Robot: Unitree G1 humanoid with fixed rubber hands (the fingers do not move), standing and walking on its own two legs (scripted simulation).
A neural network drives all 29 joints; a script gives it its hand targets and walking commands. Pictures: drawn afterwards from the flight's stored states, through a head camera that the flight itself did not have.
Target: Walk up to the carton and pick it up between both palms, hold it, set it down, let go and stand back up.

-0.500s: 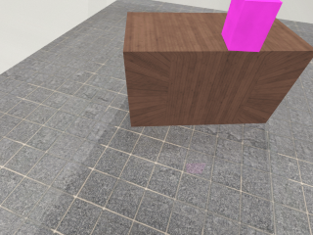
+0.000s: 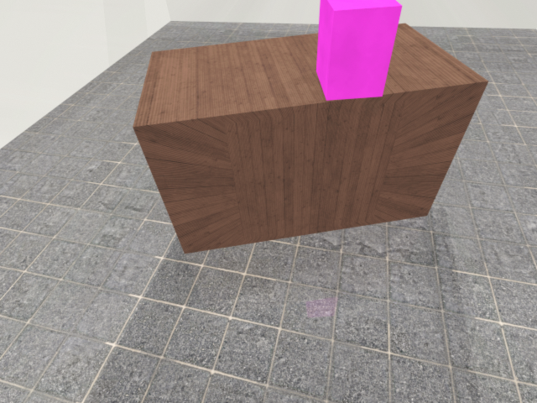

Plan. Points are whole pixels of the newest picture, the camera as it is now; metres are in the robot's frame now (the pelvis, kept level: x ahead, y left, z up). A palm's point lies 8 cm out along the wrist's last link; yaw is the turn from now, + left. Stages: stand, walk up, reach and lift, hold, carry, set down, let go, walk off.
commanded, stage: walk up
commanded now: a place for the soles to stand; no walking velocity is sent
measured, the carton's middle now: (352, 43) +1.14 -0.25 +0.07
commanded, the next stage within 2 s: none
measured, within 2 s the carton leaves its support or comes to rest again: neither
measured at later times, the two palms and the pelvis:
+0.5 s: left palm (144, 353) +0.25 +0.25 -0.09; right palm out of the picture +0.23 -0.42 -0.03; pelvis +0.16 -0.06 +0.01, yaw +1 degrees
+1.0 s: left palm (204, 313) +0.29 +0.14 -0.04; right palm out of the picture +0.36 -0.54 -0.06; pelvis +0.26 -0.21 +0.02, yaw +2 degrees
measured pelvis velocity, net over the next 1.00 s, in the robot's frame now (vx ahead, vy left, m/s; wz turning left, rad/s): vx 0.26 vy -0.21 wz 0.03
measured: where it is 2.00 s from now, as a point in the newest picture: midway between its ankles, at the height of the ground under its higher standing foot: (354, 400)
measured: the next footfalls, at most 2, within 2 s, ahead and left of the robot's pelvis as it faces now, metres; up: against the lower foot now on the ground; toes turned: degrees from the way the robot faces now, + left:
left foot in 0.36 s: +0.26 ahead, +0.05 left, +0.00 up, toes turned +7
right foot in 0.78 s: +0.34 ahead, -0.31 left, +0.00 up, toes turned -1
